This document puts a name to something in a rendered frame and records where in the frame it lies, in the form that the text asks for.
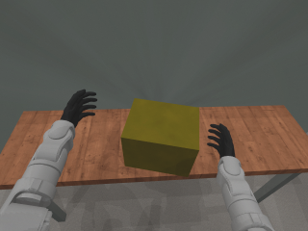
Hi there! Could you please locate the robot left hand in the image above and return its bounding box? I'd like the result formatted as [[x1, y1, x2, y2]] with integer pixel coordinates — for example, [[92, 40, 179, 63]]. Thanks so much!
[[61, 89, 97, 128]]

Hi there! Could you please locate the robot right forearm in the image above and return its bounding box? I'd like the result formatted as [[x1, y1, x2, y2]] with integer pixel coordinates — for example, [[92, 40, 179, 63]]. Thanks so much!
[[216, 156, 274, 231]]

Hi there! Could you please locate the robot right hand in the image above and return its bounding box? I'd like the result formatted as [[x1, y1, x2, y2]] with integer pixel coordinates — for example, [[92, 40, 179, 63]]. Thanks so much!
[[207, 124, 236, 158]]

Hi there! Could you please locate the robot left forearm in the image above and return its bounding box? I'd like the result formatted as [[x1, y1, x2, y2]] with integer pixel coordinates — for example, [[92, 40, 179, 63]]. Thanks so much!
[[0, 119, 76, 218]]

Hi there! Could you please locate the table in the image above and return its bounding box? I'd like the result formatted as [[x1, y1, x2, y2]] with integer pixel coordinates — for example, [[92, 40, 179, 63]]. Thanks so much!
[[0, 105, 308, 222]]

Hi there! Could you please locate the carton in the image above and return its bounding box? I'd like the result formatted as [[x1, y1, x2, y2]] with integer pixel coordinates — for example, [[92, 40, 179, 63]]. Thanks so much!
[[120, 98, 199, 177]]

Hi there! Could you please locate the robot left upper arm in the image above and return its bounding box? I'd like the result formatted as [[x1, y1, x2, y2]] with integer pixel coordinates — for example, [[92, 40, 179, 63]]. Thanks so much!
[[0, 202, 53, 231]]

